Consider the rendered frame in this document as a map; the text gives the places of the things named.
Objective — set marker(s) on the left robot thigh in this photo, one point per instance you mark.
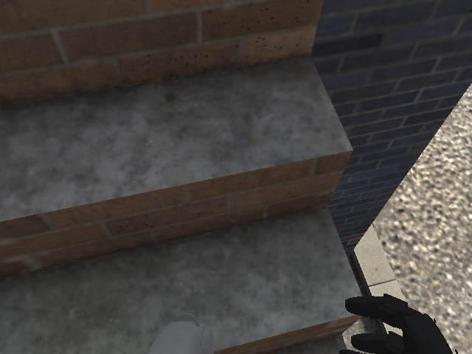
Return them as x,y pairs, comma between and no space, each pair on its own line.
183,338

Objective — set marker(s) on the right robot hand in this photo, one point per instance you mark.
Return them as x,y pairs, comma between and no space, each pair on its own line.
420,333

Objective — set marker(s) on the left robot shin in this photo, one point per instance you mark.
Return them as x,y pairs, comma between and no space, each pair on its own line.
186,317

